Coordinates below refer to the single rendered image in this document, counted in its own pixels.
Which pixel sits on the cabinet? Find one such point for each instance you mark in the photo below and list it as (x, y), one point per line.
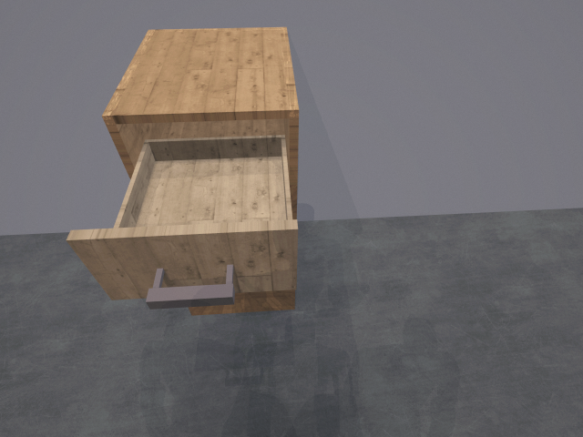
(210, 82)

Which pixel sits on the handle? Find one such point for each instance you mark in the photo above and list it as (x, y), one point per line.
(190, 296)

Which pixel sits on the drawer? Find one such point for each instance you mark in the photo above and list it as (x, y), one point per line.
(194, 206)

